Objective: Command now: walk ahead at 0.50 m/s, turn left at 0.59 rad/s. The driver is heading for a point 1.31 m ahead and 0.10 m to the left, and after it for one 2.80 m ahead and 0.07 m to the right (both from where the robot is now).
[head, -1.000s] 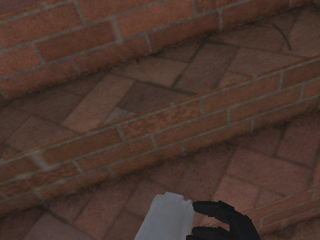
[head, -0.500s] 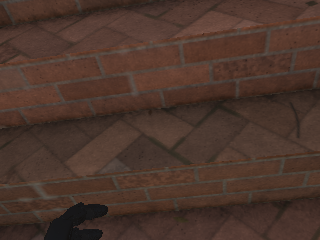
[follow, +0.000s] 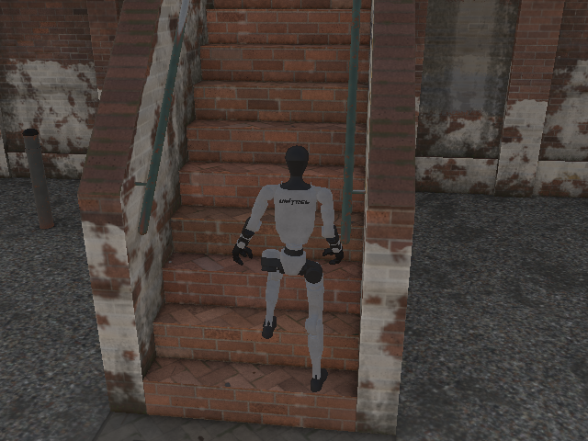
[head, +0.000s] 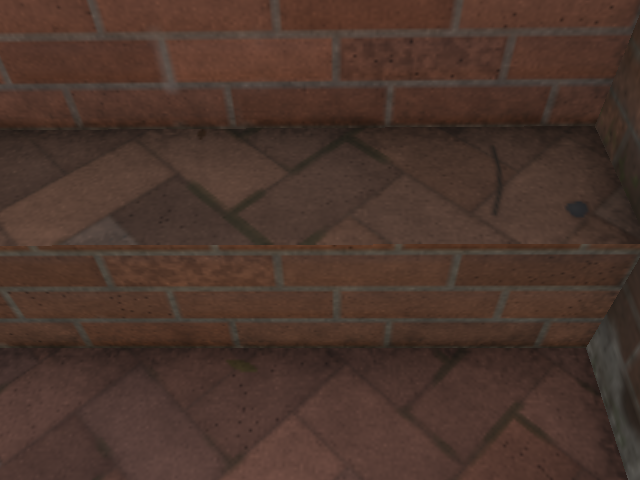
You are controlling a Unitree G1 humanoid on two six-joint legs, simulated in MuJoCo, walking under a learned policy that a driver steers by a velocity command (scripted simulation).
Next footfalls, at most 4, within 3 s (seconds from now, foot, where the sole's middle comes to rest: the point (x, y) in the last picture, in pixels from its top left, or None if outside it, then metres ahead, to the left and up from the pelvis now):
none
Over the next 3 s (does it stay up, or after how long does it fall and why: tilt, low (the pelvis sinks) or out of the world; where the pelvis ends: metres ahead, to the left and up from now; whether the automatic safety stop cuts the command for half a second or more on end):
falls after 1.20 s (tilt)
